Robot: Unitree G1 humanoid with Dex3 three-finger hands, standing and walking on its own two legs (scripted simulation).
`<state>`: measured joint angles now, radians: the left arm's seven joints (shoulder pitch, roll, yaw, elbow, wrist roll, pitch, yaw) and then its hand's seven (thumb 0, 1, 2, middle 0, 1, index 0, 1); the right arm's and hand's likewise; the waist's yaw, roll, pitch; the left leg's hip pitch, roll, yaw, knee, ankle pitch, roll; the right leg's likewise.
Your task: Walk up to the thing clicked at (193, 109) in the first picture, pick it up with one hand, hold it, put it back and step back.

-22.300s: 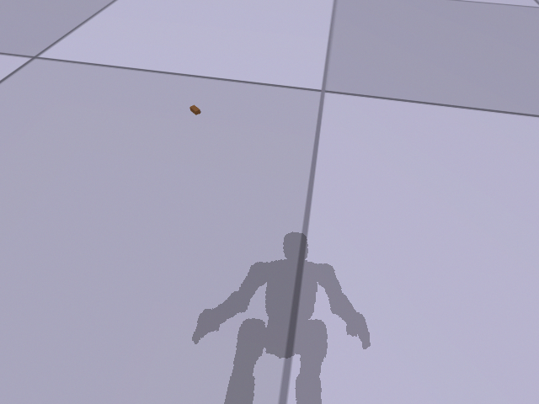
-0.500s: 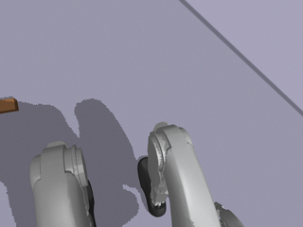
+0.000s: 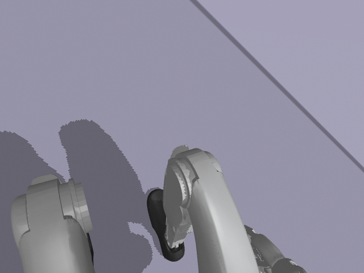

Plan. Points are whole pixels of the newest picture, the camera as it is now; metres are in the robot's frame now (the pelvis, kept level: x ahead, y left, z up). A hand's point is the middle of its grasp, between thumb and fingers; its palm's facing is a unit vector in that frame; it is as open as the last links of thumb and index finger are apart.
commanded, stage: rest palm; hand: left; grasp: from above
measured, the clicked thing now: out of the picture +0.43 +0.36 -0.28
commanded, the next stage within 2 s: close in 0.94 s
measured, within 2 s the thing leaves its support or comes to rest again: neither
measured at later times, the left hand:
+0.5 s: hand out of the picture +0.42 +0.34 -0.24, palm faces -0.46 -0.15 -0.88, open 13.3 cm
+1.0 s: hand out of the picture +0.42 +0.34 -0.26, palm faces -0.46 -0.15 -0.87, open 12.7 cm
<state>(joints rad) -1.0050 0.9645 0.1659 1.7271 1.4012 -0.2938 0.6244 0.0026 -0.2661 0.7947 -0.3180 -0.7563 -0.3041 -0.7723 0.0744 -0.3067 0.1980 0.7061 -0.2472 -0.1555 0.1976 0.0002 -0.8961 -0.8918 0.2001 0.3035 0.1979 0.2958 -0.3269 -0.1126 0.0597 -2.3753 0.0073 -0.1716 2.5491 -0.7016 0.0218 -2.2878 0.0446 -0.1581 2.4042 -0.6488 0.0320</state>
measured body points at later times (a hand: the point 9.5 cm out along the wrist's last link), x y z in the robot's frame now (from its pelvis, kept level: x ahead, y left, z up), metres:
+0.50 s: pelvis +0.00 +0.00 +0.00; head +0.26 +0.13 +0.34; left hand +0.44 +0.35 -0.19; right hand +0.07 -0.26 -0.07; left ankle +0.07 +0.12 -0.26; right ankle +0.11 -0.11 -0.26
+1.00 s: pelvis +0.00 +0.00 +0.00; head +0.27 +0.14 +0.33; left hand +0.44 +0.35 -0.21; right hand +0.08 -0.25 -0.06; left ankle +0.07 +0.12 -0.26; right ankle +0.11 -0.11 -0.26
